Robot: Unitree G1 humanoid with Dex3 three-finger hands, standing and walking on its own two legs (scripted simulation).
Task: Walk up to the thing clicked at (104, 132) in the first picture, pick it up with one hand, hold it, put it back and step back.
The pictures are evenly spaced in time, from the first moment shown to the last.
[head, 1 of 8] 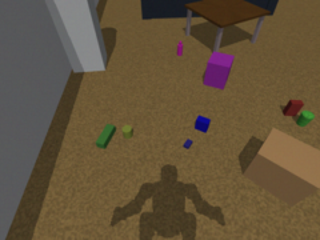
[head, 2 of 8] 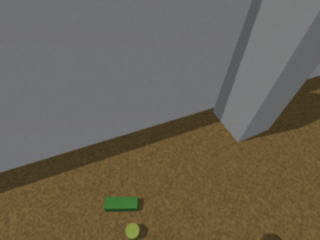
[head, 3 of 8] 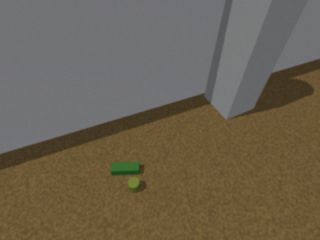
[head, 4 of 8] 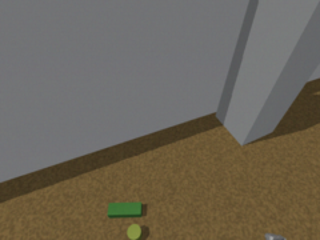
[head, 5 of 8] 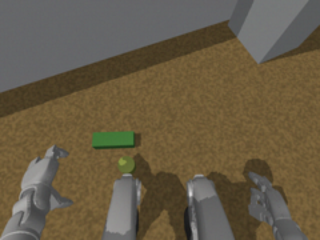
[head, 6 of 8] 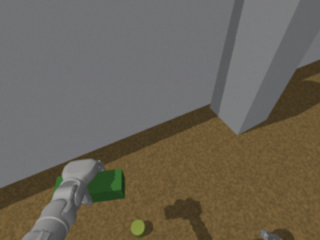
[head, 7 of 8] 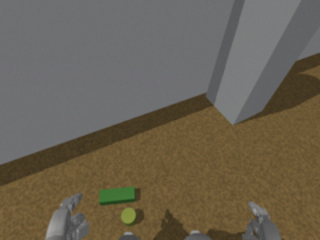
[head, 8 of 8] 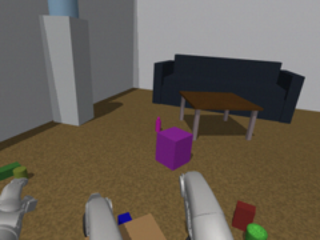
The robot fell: yes
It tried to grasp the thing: yes
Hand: left
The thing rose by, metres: 0.67
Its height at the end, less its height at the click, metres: +0.00
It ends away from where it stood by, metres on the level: 0.01
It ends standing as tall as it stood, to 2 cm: yes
